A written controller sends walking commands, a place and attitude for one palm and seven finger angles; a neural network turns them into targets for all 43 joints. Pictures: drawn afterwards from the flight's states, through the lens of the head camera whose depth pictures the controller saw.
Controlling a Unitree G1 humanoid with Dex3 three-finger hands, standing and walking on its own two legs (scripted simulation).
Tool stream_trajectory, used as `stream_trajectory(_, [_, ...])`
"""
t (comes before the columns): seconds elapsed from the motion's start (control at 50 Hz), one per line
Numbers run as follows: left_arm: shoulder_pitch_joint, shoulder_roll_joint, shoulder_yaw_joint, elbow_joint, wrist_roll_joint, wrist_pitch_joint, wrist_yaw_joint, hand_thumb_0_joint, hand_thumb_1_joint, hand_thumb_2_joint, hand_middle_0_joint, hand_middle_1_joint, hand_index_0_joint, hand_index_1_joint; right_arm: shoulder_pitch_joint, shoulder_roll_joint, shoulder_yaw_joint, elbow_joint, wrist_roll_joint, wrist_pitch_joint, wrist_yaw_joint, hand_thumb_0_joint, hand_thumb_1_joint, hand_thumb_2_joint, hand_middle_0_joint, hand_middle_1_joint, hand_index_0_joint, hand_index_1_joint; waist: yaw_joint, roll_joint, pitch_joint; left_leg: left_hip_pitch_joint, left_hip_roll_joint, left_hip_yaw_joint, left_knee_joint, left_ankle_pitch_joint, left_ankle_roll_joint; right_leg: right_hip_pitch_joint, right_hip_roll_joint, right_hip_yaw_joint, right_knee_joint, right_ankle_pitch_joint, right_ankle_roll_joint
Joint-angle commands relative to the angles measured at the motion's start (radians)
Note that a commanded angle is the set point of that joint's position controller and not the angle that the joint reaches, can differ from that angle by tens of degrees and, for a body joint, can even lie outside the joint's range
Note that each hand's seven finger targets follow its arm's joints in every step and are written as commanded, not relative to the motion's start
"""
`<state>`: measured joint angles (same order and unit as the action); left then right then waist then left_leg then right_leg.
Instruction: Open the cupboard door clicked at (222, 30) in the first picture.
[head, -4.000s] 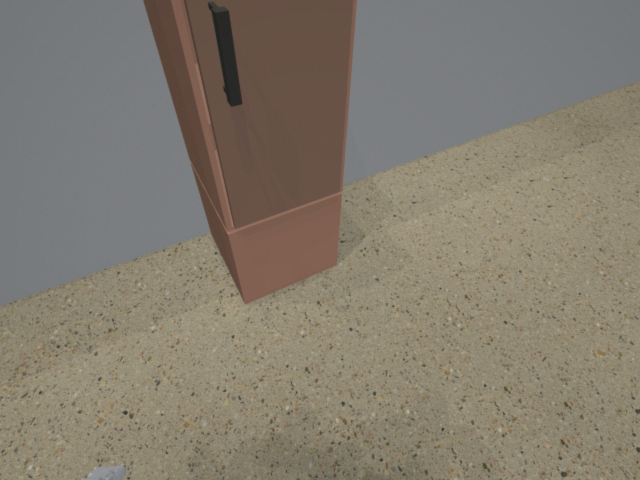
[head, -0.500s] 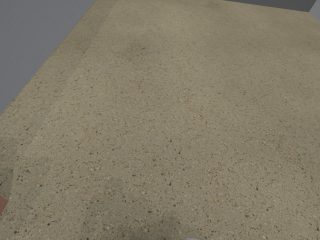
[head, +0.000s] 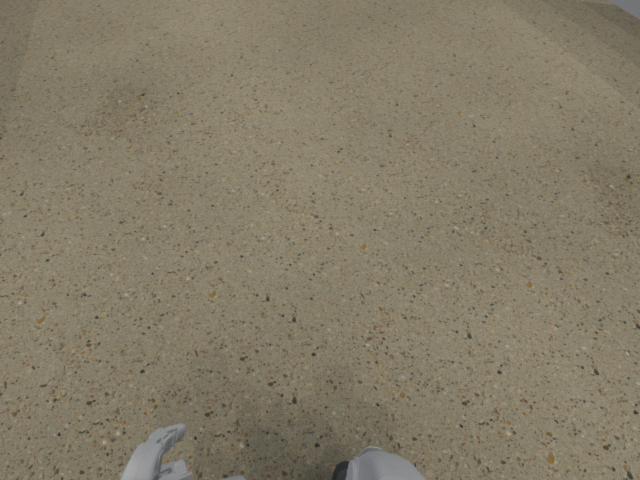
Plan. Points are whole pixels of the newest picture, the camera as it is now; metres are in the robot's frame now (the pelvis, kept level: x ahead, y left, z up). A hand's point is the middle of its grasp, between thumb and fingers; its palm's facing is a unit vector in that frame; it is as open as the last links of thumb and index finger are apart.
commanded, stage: turn to face it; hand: left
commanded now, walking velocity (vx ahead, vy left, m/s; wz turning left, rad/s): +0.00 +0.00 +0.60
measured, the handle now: out of the picture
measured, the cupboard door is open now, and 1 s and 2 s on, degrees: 0 0 0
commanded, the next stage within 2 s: none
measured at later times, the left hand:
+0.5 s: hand (154, 472) +0.15 +0.24 -0.16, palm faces +0.19 -0.97 -0.18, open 7.3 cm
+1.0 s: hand (173, 439) +0.18 +0.20 -0.11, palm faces +0.42 -0.86 -0.29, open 7.4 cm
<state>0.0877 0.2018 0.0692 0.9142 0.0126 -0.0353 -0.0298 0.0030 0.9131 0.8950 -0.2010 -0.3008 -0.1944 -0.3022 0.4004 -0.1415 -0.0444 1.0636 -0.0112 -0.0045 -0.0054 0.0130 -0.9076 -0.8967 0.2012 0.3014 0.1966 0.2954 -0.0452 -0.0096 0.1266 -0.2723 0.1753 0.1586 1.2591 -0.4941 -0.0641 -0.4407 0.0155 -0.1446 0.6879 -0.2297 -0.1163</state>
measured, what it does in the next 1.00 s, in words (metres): walks ahead, turning left: left foot, then right foot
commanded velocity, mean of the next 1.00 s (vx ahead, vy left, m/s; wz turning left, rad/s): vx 0.00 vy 0.00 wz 0.60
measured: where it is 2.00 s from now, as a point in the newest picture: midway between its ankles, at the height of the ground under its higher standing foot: outside the picture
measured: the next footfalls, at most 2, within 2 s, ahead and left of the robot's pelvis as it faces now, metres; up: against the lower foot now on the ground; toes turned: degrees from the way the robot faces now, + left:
left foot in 0.38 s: +0.18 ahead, +0.13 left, +0.00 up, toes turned +13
right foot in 0.90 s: +0.22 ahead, -0.11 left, +0.00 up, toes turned +21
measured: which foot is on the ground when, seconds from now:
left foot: up 0.00-0.36, down 0.38-0.90, up 0.92-1.00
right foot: down 0.00-0.40, up 0.42-0.88, down 0.90-1.00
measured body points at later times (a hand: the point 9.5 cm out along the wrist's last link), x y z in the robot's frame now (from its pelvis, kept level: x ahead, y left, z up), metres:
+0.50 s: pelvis +0.12 +0.04 +0.02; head +0.15 +0.08 +0.47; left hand +0.14 +0.29 -0.15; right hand +0.22 -0.18 -0.12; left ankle +0.14 +0.12 -0.71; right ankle +0.08 -0.08 -0.65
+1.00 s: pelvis +0.15 -0.03 +0.02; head +0.18 -0.04 +0.47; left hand +0.16 +0.25 -0.09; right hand +0.31 -0.25 -0.13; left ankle +0.11 +0.10 -0.65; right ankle +0.18 -0.13 -0.71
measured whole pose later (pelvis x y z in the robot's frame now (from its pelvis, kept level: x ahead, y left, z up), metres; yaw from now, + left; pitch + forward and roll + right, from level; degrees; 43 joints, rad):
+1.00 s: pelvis +0.15 -0.03 +0.02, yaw +26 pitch +0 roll +1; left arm 0.14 0.18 0.03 0.87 0.02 0.01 0.02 0.00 0.91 0.89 -0.20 -0.30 -0.20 -0.30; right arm 0.22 -0.27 -0.11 0.93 -0.03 0.07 0.01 0.01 -0.91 -0.90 0.20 0.30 0.20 0.30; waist -0.05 0.05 0.04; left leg -0.52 -0.05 -0.06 1.02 -0.43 -0.05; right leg -0.23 -0.04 -0.08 0.55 -0.32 -0.02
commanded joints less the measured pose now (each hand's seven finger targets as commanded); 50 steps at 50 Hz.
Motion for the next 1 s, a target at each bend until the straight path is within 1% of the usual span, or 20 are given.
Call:
stream_trajectory(0.0, [0.127, 0.148, 0.032, -0.025, -0.001, -0.012, 0.040, 0.000, 0.900, 0.900, -0.200, -0.300, -0.200, -0.300, -0.072, -0.108, -0.022, -0.125, -0.017, -0.025, -0.014, 0.000, -0.900, -0.900, 0.200, 0.300, 0.200, 0.300, 0.046, 0.022, -0.154, -0.277, 0.025, -0.128, 0.069, 0.154, 0.006, 0.203, -0.307, 0.382, -0.401, 0.297, -0.080])
stream_trajectory(0.04, [0.103, 0.119, 0.015, -0.007, 0.007, -0.025, 0.047, 0.000, 0.900, 0.900, -0.200, -0.300, -0.200, -0.300, 0.023, -0.079, -0.011, -0.077, -0.018, -0.002, -0.016, 0.000, -0.900, -0.900, 0.200, 0.300, 0.200, 0.300, -0.010, -0.015, -0.182, -0.220, 0.003, -0.124, -0.009, 0.174, 0.002, 0.156, -0.261, 0.250, -0.382, 0.471, -0.060])
stream_trajectory(0.08, [0.096, 0.089, -0.001, 0.010, 0.007, -0.029, 0.050, 0.000, 0.900, 0.900, -0.200, -0.300, -0.200, -0.300, 0.060, -0.060, -0.001, -0.056, -0.015, 0.006, -0.015, 0.000, -0.900, -0.900, 0.200, 0.300, 0.200, 0.300, -0.031, -0.055, -0.199, -0.179, -0.015, -0.122, -0.111, 0.208, 0.001, 0.142, -0.227, 0.179, -0.376, 0.508, -0.048])
stream_trajectory(0.16, [0.110, 0.065, -0.018, 0.032, 0.002, -0.023, 0.047, 0.000, 0.900, 0.900, -0.200, -0.300, -0.200, -0.300, -0.038, -0.055, 0.009, -0.070, -0.006, 0.012, -0.010, 0.000, -0.900, -0.900, 0.200, 0.300, 0.200, 0.300, 0.002, -0.090, -0.148, -0.155, -0.046, -0.115, -0.328, 0.238, 0.002, 0.162, -0.229, 0.132, -0.402, 0.424, -0.032])
stream_trajectory(0.26, [0.172, 0.107, -0.002, 0.059, 0.006, -0.001, 0.058, 0.000, 0.900, 0.900, -0.200, -0.300, -0.200, -0.300, -0.188, -0.075, 0.002, -0.110, -0.005, 0.010, 0.003, 0.000, -0.900, -0.900, 0.200, 0.300, 0.200, 0.300, 0.065, -0.101, -0.088, -0.159, -0.078, -0.083, -0.495, 0.176, 0.016, 0.274, -0.311, 0.147, -0.360, 0.448, -0.039])
stream_trajectory(0.32, [0.170, 0.123, 0.016, 0.049, 0.004, 0.014, 0.066, 0.000, 0.900, 0.900, -0.200, -0.300, -0.200, -0.300, -0.157, -0.096, -0.007, -0.116, -0.010, 0.012, 0.007, 0.000, -0.900, -0.900, 0.200, 0.300, 0.200, 0.300, 0.048, -0.061, -0.103, -0.052, -0.083, -0.072, -0.674, 0.265, 0.031, 0.290, -0.312, 0.091, -0.223, 0.417, 0.007])
stream_trajectory(0.34, [0.175, 0.118, 0.018, 0.044, 0.001, 0.020, 0.065, 0.000, 0.900, 0.900, -0.200, -0.300, -0.200, -0.300, -0.109, -0.128, -0.017, -0.110, -0.012, 0.010, 0.008, 0.000, -0.900, -0.900, 0.200, 0.300, 0.200, 0.300, 0.024, 0.007, -0.132, 0.057, -0.064, -0.107, -0.757, 0.442, 0.052, 0.236, -0.282, 0.043, -0.106, 0.345, 0.052])
stream_trajectory(0.36, [0.211, 0.082, 0.017, 0.024, -0.008, 0.026, 0.060, 0.000, 0.900, 0.900, -0.200, -0.300, -0.200, -0.300, -0.069, -0.203, -0.031, -0.118, -0.019, 0.005, 0.006, 0.000, -0.900, -0.900, 0.200, 0.300, 0.200, 0.300, 0.020, 0.218, -0.181, 0.172, 0.100, -0.336, -0.809, 0.768, 0.148, 0.088, -0.176, -0.021, 0.072, 0.100, 0.126])
stream_trajectory(0.38, [0.191, 0.060, 0.003, -0.011, -0.008, 0.030, 0.060, 0.000, 0.900, 0.900, -0.200, -0.300, -0.200, -0.300, -0.034, -0.251, -0.039, -0.120, -0.016, 0.010, 0.001, 0.000, -0.900, -0.900, 0.200, 0.300, 0.200, 0.300, 0.009, 0.361, -0.180, 0.230, 0.254, -0.530, -0.889, 1.035, 0.274, -0.055, -0.079, -0.012, 0.318, -0.404, 0.176])
stream_trajectory(0.4, [0.132, 0.082, 0.009, -0.016, 0.003, 0.041, 0.067, 0.000, 0.900, 0.900, -0.200, -0.300, -0.200, -0.300, -0.014, -0.253, -0.041, -0.102, -0.016, 0.010, -0.013, 0.000, -0.900, -0.900, 0.200, 0.300, 0.200, 0.300, -0.014, 0.262, -0.198, 0.193, 0.242, -0.553, -0.908, 0.932, 0.294, -0.082, -0.078, 0.100, 0.436, -0.418, 0.170])
stream_trajectory(0.44, [0.095, 0.078, 0.021, -0.024, 0.005, 0.038, 0.057, 0.000, 0.900, 0.900, -0.200, -0.300, -0.200, -0.300, -0.091, -0.226, -0.039, -0.133, -0.015, 0.005, -0.018, 0.000, -0.900, -0.900, 0.200, 0.300, 0.200, 0.300, 0.013, 0.136, -0.181, 0.172, 0.168, -0.473, -0.901, 0.781, 0.268, -0.143, -0.106, 0.146, 0.500, -0.285, 0.174])
stream_trajectory(0.5, [0.119, 0.071, 0.026, -0.012, 0.004, 0.046, 0.048, 0.000, 0.900, 0.900, -0.200, -0.300, -0.200, -0.300, -0.146, -0.213, -0.038, -0.158, -0.010, -0.005, -0.018, 0.000, -0.900, -0.900, 0.200, 0.300, 0.200, 0.300, 0.034, 0.114, -0.204, 0.139, 0.084, -0.360, -0.919, 0.736, 0.221, -0.092, -0.110, 0.139, 0.454, -0.173, 0.191])
stream_trajectory(0.7, [0.033, 0.082, 0.027, -0.070, -0.002, 0.058, 0.052, 0.000, 0.900, 0.900, -0.200, -0.300, -0.200, -0.300, -0.119, -0.259, -0.075, -0.165, -0.014, 0.013, -0.008, 0.000, -0.900, -0.900, 0.200, 0.300, 0.200, 0.300, -0.003, 0.159, -0.201, 0.150, 0.050, -0.480, -0.902, 0.637, 0.245, -0.065, -0.076, 0.144, 0.237, -0.211, 0.214])
stream_trajectory(0.82, [0.114, 0.102, 0.021, -0.080, -0.013, 0.047, 0.057, 0.000, 0.900, 0.900, -0.200, -0.300, -0.200, -0.300, -0.188, -0.280, -0.089, -0.204, -0.012, 0.028, -0.001, 0.000, -0.900, -0.900, 0.200, 0.300, 0.200, 0.300, 0.040, 0.195, -0.230, 0.030, -0.013, -0.533, -0.824, 0.652, 0.204, 0.188, -0.016, 0.128, -0.104, -0.115, 0.188])
stream_trajectory(0.84, [0.160, 0.120, 0.027, -0.073, -0.012, 0.041, 0.061, 0.000, 0.900, 0.900, -0.200, -0.300, -0.200, -0.300, -0.211, -0.268, -0.088, -0.215, -0.006, 0.030, 0.001, 0.000, -0.900, -0.900, 0.200, 0.300, 0.200, 0.300, 0.068, 0.168, -0.237, -0.055, -0.044, -0.521, -0.781, 0.565, 0.167, 0.311, -0.035, 0.132, -0.252, -0.012, 0.182])
stream_trajectory(0.86, [0.198, 0.189, 0.039, -0.072, 0.000, 0.030, 0.068, 0.000, 0.900, 0.900, -0.200, -0.300, -0.200, -0.300, -0.198, -0.212, -0.082, -0.227, 0.003, 0.031, 0.008, 0.000, -0.900, -0.900, 0.200, 0.300, 0.200, 0.300, 0.085, -0.018, -0.249, -0.233, -0.126, -0.437, -0.642, 0.333, 0.097, 0.480, -0.200, 0.281, -0.400, -0.021, 0.139])
stream_trajectory(0.88, [0.183, 0.290, 0.053, -0.089, 0.016, 0.024, 0.072, 0.000, 0.900, 0.900, -0.200, -0.300, -0.200, -0.300, -0.189, -0.153, -0.072, -0.259, 0.001, 0.031, 0.012, 0.000, -0.900, -0.900, 0.200, 0.300, 0.200, 0.300, 0.083, -0.303, -0.206, -0.410, -0.273, -0.216, -0.393, -0.056, 0.005, 0.483, -0.492, 0.552, -0.455, 0.074, 0.026])
stream_trajectory(0.9, [0.155, 0.272, 0.046, -0.104, 0.006, 0.030, 0.073, 0.000, 0.900, 0.900, -0.200, -0.300, -0.200, -0.300, -0.211, -0.209, -0.084, -0.259, -0.016, 0.037, 0.009, 0.000, -0.900, -0.900, 0.200, 0.300, 0.200, 0.300, 0.078, -0.220, -0.184, -0.370, -0.205, -0.255, -0.215, -0.086, 0.019, 0.345, -0.529, 0.501, -0.434, 0.109, -0.028])
stream_trajectory(0.96, [0.024, 0.166, 0.014, -0.126, 0.005, 0.025, 0.064, 0.000, 0.900, 0.900, -0.200, -0.300, -0.200, -0.300, -0.194, -0.196, -0.082, -0.204, -0.017, 0.061, 0.028, 0.000, -0.900, -0.900, 0.200, 0.300, 0.200, 0.300, 0.006, -0.145, -0.050, -0.342, -0.155, -0.213, -0.008, 0.108, 0.002, 0.192, -0.346, 0.246, -0.396, 0.156, 0.019])
stream_trajectory(0.98, [0.019, 0.150, 0.011, -0.128, 0.007, 0.022, 0.065, 0.000, 0.900, 0.900, -0.200, -0.300, -0.200, -0.300, -0.174, -0.186, -0.078, -0.198, -0.014, 0.061, 0.033, 0.000, -0.900, -0.900, 0.200, 0.300, 0.200, 0.300, -0.004, -0.146, -0.053, -0.339, -0.151, -0.194, -0.008, 0.137, -0.005, 0.205, -0.327, 0.196, -0.381, 0.219, 0.027])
